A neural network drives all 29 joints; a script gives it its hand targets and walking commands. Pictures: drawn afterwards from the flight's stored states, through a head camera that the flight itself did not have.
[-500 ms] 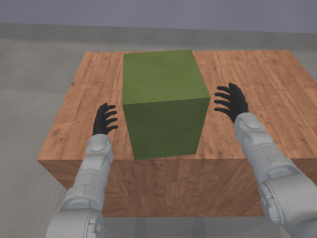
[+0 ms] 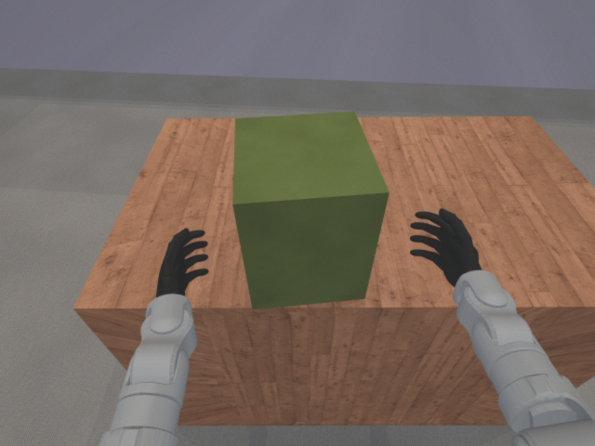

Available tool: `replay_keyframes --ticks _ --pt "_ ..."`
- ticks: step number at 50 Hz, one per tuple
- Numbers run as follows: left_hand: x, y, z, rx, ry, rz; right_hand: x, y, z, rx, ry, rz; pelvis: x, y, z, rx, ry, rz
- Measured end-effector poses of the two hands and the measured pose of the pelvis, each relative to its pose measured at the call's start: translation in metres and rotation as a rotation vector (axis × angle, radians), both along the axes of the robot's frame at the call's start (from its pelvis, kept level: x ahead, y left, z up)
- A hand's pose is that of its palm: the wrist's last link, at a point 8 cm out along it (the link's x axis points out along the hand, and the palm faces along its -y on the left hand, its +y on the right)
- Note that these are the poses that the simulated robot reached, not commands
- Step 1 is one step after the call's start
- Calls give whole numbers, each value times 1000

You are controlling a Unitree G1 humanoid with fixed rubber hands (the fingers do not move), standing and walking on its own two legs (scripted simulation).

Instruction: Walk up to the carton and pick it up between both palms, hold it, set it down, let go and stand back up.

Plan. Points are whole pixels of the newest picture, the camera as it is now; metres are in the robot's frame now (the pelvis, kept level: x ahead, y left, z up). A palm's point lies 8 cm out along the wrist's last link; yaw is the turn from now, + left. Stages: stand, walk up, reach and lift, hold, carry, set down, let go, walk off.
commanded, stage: set down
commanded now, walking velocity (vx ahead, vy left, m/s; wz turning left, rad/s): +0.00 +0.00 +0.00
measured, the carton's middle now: (302, 212) +0.48 +0.04 +0.05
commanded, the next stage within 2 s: none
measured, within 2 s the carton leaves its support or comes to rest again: neither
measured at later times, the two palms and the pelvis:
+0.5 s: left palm (167, 324) +0.25 +0.20 +0.06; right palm (468, 311) +0.30 -0.19 +0.05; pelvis +0.00 +0.00 +0.00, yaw +0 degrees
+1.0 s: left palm (150, 375) +0.19 +0.21 +0.05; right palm (488, 360) +0.23 -0.20 +0.04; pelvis +0.00 +0.00 +0.00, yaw +0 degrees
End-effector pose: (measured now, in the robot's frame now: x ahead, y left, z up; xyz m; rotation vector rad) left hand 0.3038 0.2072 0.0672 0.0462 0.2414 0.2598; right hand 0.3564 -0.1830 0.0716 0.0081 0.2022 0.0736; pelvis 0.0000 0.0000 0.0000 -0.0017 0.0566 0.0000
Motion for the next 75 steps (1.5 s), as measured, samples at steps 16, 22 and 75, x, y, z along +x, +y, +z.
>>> replay_keyframes --ticks 16,22,75 --pt "-46 -6 -14 -55 64 1 -51 -3 -13 -54 54 48 -14 0 0 -1 -48 0" --pt "-45 -6 -9 -47 61 2 -53 -2 -16 -43 55 55 -9 1 0 -1 -41 0" --pt "-106 4 -61 -35 255 -11 -128 -27 -76 -141 270 -3 27 7 2 -9 -61 2"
